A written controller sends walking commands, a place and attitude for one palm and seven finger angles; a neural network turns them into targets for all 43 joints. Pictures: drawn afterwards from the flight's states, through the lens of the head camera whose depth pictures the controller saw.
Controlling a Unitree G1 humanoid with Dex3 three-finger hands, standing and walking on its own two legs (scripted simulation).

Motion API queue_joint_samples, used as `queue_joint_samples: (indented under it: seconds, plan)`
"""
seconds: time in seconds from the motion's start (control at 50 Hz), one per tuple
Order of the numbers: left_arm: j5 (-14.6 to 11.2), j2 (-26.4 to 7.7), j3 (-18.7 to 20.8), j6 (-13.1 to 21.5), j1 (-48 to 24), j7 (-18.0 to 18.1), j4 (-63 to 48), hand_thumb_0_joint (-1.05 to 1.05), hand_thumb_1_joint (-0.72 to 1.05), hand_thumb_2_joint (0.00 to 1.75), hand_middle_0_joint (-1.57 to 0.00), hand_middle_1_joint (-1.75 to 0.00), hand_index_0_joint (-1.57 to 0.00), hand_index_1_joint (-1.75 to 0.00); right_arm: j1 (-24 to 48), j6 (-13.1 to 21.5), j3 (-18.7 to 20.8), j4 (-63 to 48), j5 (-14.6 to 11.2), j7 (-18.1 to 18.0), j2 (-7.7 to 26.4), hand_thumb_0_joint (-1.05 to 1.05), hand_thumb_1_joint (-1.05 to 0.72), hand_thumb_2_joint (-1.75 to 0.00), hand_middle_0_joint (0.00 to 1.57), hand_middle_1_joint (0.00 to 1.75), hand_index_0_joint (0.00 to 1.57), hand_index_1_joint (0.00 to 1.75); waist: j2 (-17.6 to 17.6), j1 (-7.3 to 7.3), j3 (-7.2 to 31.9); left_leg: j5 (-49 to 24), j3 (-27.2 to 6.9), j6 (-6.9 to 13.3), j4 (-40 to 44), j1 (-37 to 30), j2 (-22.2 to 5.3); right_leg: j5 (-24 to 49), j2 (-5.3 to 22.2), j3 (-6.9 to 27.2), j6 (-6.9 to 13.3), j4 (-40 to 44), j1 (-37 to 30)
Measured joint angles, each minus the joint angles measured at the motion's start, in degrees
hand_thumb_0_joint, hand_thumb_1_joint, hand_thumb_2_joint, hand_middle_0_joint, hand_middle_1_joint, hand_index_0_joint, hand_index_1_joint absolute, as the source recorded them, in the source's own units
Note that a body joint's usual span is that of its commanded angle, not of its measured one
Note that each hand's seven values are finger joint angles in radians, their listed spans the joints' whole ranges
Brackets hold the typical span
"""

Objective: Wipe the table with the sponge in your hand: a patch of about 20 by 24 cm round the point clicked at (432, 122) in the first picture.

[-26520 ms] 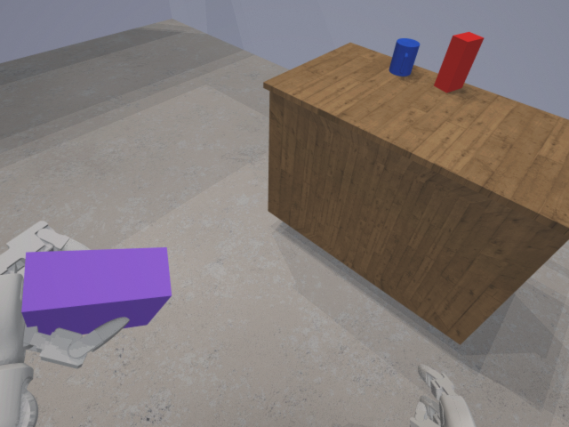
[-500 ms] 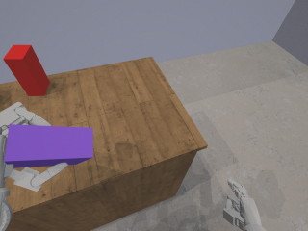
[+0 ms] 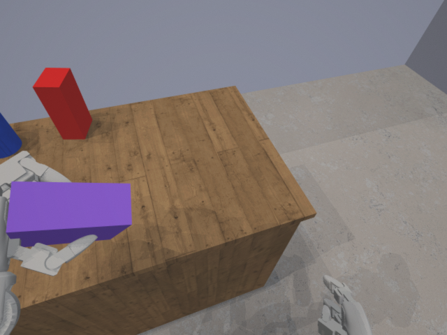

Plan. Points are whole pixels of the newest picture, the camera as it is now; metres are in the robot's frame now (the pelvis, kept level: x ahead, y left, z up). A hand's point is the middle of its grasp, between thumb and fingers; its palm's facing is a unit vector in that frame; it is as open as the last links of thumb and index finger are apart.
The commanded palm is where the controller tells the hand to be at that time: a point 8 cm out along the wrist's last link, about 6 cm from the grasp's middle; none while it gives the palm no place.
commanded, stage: come to a stop and stand still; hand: left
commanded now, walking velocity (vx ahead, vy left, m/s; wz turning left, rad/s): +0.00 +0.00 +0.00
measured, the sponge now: (88, 216) +0.24 +0.21 +0.15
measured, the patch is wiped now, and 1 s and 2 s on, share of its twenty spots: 0.00 0.00 0.00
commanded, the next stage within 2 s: look again from close up in 0.26 s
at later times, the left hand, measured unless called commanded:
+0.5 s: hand (2, 165) +0.25 +0.29 +0.22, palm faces +0.54 -0.73 -0.42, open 9.6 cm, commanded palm +0.15 +0.26 +0.17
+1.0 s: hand (2, 154) +0.25 +0.27 +0.24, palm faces +0.48 -0.75 -0.46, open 9.6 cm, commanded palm +0.17 +0.28 +0.17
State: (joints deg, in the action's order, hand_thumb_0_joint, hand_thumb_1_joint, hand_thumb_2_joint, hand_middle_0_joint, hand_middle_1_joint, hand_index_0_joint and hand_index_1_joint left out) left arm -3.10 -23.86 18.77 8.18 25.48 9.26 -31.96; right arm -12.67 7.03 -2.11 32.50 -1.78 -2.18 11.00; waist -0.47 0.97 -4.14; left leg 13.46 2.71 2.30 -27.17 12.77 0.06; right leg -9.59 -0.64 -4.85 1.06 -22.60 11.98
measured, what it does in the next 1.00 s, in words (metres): stands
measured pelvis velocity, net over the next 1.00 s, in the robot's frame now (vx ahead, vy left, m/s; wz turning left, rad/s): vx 0.00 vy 0.01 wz -0.02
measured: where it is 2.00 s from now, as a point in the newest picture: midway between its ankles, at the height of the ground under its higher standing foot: outside the picture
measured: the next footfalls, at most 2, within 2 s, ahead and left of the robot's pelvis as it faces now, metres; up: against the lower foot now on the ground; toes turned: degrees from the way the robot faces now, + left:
none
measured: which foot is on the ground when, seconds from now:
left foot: down 0.00-1.00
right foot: down 0.00-1.00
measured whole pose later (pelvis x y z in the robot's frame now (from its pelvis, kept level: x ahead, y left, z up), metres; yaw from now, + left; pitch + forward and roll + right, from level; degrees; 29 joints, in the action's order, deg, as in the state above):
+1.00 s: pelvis +0.00 +0.01 -0.01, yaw -1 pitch +0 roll -1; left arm -2.8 -33.5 28.9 17.3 9.2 5.0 -23.7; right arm -13.3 10.3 -3.1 33.5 -1.0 -0.3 12.9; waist -1.5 2.7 -2.8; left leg 16.2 4.6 3.1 -31.6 15.6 0.9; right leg -13.2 0.1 -2.2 0.5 -30.3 17.0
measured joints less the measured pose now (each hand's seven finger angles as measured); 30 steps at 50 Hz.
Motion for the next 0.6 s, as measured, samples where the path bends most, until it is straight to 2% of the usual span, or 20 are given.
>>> queue_joint_samples:
  seconds: [0.06,0.14,0.26,0.36,0.4,0.42,0.46,0.48,0.52,0.56,0.6]
  plan:
    - [-0.5,-0.3,1.6,0.4,1.5,-0.3,1.8,0.0,-0.46,1.01,-0.8,-1.33,-0.81,-1.31,0.2,-0.9,0.3,-0.1,-0.2,0.3,0.4,0.01,-0.9,-0.89,0.21,0.3,0.2,0.3,1.1,-0.78,1.1,0.2,0.3,0.1,0.1,0.0,0.1,-0.1,0.1,0.3,-0.2,0.1,0.1]
    - [-0.6,1.3,0.8,-0.9,3.2,-0.9,5.0,0.0,-0.46,1.01,-0.8,-1.33,-0.81,-1.31,0.1,-1.8,0.6,0.2,-0.4,0.3,1.0,0.01,-0.9,-0.89,0.21,0.3,0.2,0.3,1.8,-0.91,2.2,0.4,0.7,0.2,0.3,-0.3,0.3,-0.6,0.3,0.7,-0.4,-0.5,0.3]
    - [-0.1,3.7,-2.6,-2.7,2.7,-0.8,5.5,0.0,-0.46,1.01,-0.8,-1.33,-0.81,-1.31,-0.2,-1.8,0.7,0.7,-0.2,-0.4,1.2,0.01,-0.9,-0.89,0.21,0.3,0.2,0.3,0.7,0.25,1.8,0.4,0.3,0.1,0.2,-0.7,0.4,-1.1,0.5,0.4,-0.2,-1.3,0.0]
    - [0.2,3.2,-2.6,-1.8,1.2,-0.1,2.8,0.0,-0.46,1.01,-0.8,-1.33,-0.81,-1.31,0.2,-1.1,0.7,0.5,-0.1,-0.7,1.0,0.01,-0.9,-0.89,0.21,0.3,0.2,0.3,0.0,0.88,1.3,0.1,-0.1,-0.2,0.3,-0.7,0.3,-1.0,0.3,0.0,0.1,-1.2,-0.1]
    - [3.7,-2.6,0.1,-0.1,-7.4,-3.0,5.4,0.0,-0.46,1.01,-0.8,-1.33,-0.81,-1.31,-0.5,0.8,1.5,0.4,0.9,-0.7,0.7,0.01,-0.9,-0.9,0.21,0.3,0.2,0.3,-0.2,3.48,0.4,0.4,-0.4,-0.5,-1.7,1.4,-0.4,-0.9,-0.2,-0.4,0.5,-2.0,1.4]
    - [3.8,-5.5,2.5,1.0,-12.8,-3.6,8.0,0.0,-0.46,1.01,-0.8,-1.33,-0.81,-1.31,0.5,0.8,1.6,1.3,1.0,-0.2,0.6,0.01,-0.9,-0.9,0.21,0.3,0.2,0.3,-0.6,4.27,-0.8,0.4,-0.3,-0.7,-2.2,1.8,-0.5,-0.9,-0.3,-0.3,0.8,-2.9,2.1]
    - [2.7,-8.2,7.3,2.7,-20.4,-3.6,13.3,0.0,-0.46,1.01,-0.8,-1.33,-0.81,-1.31,2.8,0.6,1.2,2.7,1.1,1.0,0.6,0.01,-0.9,-0.89,0.21,0.3,0.2,0.3,-1.1,4.52,-2.2,-0.2,0.5,-0.9,-2.0,2.1,-0.7,-0.6,-0.5,0.4,1.2,-3.7,3.2]
    - [1.9,-8.1,9.2,3.0,-21.8,-3.4,14.9,0.0,-0.46,1.01,-0.8,-1.33,-0.81,-1.31,3.4,0.5,1.1,2.7,0.9,1.8,0.7,0.01,-0.9,-0.89,0.21,0.3,0.2,0.3,-0.9,4.15,-2.3,-0.4,1.1,-0.9,-1.7,2.1,-0.8,-0.3,-0.6,1.0,1.1,-3.7,3.5]
    - [0.1,-5.3,10.4,3.1,-20.0,-2.8,15.3,0.0,-0.46,1.01,-0.8,-1.33,-0.81,-1.31,3.6,0.5,1.6,2.1,0.2,3.3,1.1,0.01,-0.9,-0.89,0.21,0.3,0.2,0.3,0.1,2.99,-1.7,-0.6,2.5,-0.6,-0.9,1.6,-0.8,0.1,-0.6,2.4,0.6,-3.6,3.9]
    - [-0.4,-0.8,7.5,2.9,-13.9,-3.1,12.7,0.0,-0.46,1.01,-0.8,-1.33,-0.81,-1.31,2.5,0.5,2.0,0.8,-0.3,4.3,1.8,0.01,-0.9,-0.89,0.21,0.3,0.2,0.3,1.6,1.56,-0.6,-0.5,3.6,-0.1,-0.3,1.0,-0.5,0.0,-0.4,3.5,0.0,-3.7,3.8]
    - [0.1,3.0,2.2,2.8,-6.8,-4.4,9.9,0.0,-0.46,1.01,-0.8,-1.33,-0.81,-1.31,1.5,0.4,2.2,0.4,-0.6,4.4,2.2,0.01,-0.9,-0.89,0.21,0.3,0.2,0.3,2.7,0.34,0.3,-0.1,4.3,0.3,0.1,0.2,-0.3,-0.3,-0.2,4.3,-0.4,-3.6,3.4]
